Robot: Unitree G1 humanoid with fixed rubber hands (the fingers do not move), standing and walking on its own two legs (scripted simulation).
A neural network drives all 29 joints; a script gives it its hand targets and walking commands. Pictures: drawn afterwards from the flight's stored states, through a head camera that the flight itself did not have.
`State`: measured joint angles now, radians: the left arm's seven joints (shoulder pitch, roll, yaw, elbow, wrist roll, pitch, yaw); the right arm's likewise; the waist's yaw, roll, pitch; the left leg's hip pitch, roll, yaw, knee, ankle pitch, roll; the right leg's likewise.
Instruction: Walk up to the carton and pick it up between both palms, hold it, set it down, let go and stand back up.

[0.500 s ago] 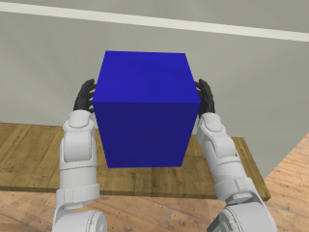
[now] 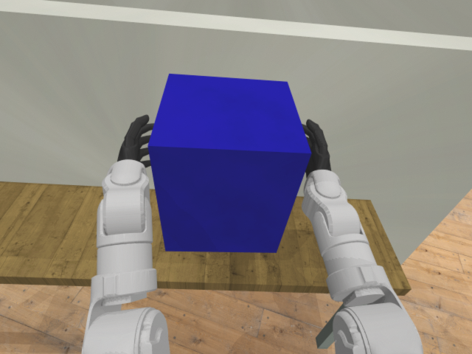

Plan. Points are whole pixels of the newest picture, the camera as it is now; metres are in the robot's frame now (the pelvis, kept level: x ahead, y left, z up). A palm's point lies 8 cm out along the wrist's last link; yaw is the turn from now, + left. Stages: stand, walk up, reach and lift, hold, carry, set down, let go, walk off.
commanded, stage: hold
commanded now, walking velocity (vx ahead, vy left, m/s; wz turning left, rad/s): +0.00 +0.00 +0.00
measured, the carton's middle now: (225, 167) +0.40 +0.00 +0.13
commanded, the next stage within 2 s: none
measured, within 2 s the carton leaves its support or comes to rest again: neither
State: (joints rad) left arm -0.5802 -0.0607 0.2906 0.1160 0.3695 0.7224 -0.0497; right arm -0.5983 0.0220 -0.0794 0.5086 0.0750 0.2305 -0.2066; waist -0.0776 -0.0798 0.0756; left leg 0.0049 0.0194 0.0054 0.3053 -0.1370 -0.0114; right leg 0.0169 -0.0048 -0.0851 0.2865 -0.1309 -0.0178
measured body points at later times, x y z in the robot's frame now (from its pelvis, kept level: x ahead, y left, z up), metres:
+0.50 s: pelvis +0.02 +0.01 +0.00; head -0.03 +0.05 +0.44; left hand +0.38 +0.17 +0.17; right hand +0.37 -0.14 +0.17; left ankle +0.03 +0.13 -0.75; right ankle +0.03 -0.11 -0.75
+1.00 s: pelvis +0.00 +0.00 +0.00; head -0.04 +0.03 +0.45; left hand +0.38 +0.15 +0.17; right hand +0.37 -0.15 +0.17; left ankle +0.03 +0.13 -0.75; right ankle +0.03 -0.11 -0.75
